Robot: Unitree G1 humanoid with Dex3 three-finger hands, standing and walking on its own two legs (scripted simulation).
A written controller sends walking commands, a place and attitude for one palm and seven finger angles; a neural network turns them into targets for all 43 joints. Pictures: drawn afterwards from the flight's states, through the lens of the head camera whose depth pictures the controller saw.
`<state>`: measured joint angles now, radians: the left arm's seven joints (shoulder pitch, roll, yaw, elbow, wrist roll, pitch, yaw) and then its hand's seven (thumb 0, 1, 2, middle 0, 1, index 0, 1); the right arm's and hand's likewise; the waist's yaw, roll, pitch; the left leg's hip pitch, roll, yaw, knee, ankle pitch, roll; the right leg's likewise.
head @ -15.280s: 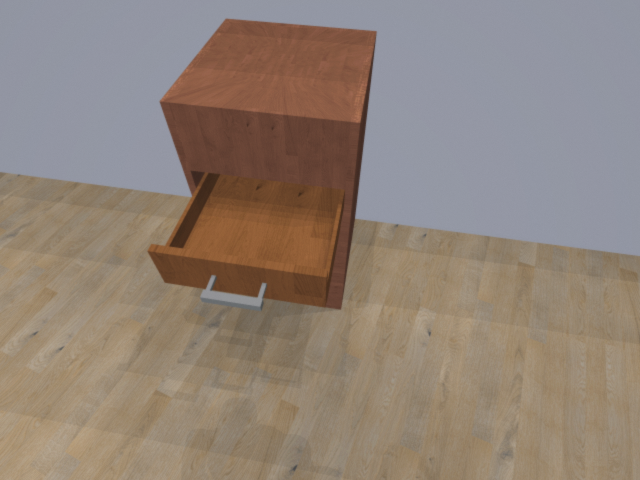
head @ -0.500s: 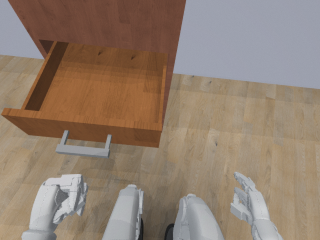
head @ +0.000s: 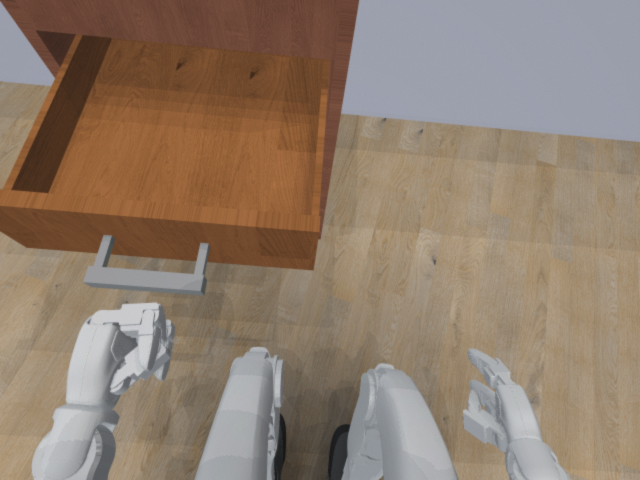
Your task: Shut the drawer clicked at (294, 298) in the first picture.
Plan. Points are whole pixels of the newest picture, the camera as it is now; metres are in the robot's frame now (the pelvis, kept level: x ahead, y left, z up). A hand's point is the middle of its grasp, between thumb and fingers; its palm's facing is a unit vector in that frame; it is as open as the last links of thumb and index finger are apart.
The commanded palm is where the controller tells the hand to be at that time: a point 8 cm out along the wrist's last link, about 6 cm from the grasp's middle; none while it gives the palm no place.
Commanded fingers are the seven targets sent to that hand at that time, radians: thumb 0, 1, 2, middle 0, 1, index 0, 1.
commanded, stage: bring the fist close to the handle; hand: left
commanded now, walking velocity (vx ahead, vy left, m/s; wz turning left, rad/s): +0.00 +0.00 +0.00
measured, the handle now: (151, 264) +0.35 +0.24 -0.01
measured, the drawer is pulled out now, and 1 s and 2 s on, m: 0.26 0.25 0.13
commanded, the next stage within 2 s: push the drawer shut in 0.46 s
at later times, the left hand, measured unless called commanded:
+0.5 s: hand (162, 348) +0.25 +0.20 -0.01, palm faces +0.00 -1.00 -0.03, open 3.3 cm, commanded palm +0.24 +0.25 -0.01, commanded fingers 0.00 0.90 0.90 -1.40 -1.60 -1.40 -1.60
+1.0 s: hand (172, 328) +0.28 +0.20 -0.02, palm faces +0.02 -1.00 -0.07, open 2.9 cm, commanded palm +0.30 +0.24 -0.01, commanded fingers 0.00 0.90 0.90 -1.40 -1.60 -1.40 -1.60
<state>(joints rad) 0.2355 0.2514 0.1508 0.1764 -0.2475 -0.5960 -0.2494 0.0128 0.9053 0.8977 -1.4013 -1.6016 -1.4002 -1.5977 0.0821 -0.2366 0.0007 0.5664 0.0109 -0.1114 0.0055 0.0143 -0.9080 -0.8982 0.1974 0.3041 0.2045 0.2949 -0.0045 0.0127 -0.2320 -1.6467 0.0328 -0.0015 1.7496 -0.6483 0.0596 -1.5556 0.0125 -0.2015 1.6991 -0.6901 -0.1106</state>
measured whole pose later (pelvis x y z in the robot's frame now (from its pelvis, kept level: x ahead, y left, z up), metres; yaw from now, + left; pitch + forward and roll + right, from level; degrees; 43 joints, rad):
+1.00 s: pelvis +0.00 +0.00 -0.01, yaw +0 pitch +33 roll -5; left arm 0.10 0.26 0.12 0.24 -0.21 -0.60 -0.19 -0.05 0.85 0.96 -1.40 -1.60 -1.40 -1.60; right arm 0.09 -0.27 0.02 0.56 0.00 -0.06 0.00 0.01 -0.91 -0.90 0.20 0.30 0.20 0.29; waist 0.01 0.02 -0.22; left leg -1.70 0.02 0.00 1.78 -0.65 0.07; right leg -1.61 0.00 -0.20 1.73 -0.70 -0.10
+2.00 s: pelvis -0.01 +0.02 -0.01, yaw -1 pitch +33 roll -6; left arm -0.46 0.34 0.22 0.71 -0.14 -0.56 -0.17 -0.04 0.77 0.94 -1.40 -1.60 -1.40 -1.60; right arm 0.15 -0.28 0.05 0.60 -0.01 0.00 -0.01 0.01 -0.91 -0.90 0.20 0.30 0.21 0.30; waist -0.07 0.03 -0.21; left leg -1.73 0.02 0.01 1.75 -0.61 0.09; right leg -1.63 0.00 -0.18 1.70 -0.65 -0.08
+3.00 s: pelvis -0.02 +0.02 -0.03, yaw -4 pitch +37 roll -9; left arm -0.97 0.59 0.39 1.11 -0.04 -0.50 -0.20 -0.06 0.69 0.89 -1.40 -1.60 -1.40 -1.60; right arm 0.22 -0.27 0.10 0.60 -0.05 0.11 0.00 0.01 -0.91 -0.90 0.20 0.30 0.21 0.30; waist -0.20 0.03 -0.16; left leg -1.86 0.05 -0.01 1.81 -0.61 0.09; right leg -1.76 0.03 -0.21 1.73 -0.63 -0.08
